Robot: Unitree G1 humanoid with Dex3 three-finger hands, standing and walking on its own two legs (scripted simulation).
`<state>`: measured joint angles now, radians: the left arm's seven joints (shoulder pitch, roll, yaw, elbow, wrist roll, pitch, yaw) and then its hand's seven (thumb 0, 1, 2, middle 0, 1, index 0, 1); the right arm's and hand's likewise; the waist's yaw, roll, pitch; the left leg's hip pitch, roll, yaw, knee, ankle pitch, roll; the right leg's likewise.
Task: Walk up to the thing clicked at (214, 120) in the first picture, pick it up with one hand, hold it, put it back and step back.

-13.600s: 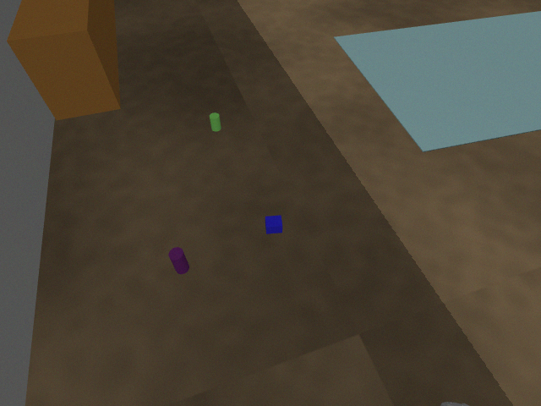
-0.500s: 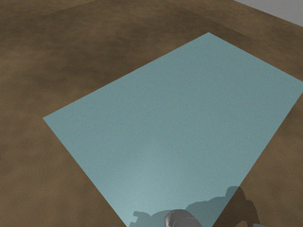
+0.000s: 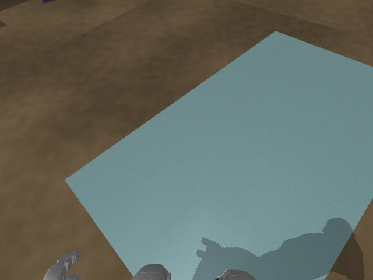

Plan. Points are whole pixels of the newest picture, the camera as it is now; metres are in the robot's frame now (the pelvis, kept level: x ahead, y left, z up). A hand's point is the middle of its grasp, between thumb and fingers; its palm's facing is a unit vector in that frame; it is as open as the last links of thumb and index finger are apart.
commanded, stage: walk up
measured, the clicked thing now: out of the picture -0.64 +0.99 -0.73
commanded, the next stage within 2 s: none
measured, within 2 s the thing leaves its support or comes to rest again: neither
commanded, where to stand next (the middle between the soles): +0.40 +0.00 m, yaw +3 degrees
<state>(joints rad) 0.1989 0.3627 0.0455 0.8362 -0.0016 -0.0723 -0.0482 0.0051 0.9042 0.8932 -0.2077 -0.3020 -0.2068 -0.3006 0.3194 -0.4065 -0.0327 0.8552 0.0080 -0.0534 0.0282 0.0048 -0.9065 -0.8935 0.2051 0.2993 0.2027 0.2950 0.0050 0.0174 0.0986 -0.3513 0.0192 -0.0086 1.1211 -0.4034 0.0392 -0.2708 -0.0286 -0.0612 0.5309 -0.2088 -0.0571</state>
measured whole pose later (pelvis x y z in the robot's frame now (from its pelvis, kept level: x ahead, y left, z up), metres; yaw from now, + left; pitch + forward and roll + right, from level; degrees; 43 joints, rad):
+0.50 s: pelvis +0.18 +0.02 -0.01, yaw +17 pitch -4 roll +0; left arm 0.18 0.44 0.03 0.79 0.04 0.04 -0.09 0.01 0.91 0.89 -0.20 -0.30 -0.20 -0.30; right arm 0.32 -0.39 -0.05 0.84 0.00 -0.04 0.00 0.00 -0.91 -0.89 0.21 0.30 0.20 0.30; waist -0.04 -0.12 0.12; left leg -0.32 0.00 0.03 0.59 -0.21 0.04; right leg -0.41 -0.02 0.00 1.17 -0.49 0.00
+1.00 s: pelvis +0.37 -0.07 +0.00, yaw +42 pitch -1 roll +3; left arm 0.15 0.38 0.05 0.81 0.03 0.04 -0.05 0.01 0.90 0.89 -0.21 -0.30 -0.21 -0.30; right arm 0.22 -0.47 -0.06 0.78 0.00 0.02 -0.01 0.00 -0.91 -0.89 0.20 0.30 0.20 0.29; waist 0.04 0.00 0.13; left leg -0.49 -0.01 0.00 1.05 -0.41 0.02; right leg -0.36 -0.12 -0.10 0.59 -0.22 -0.02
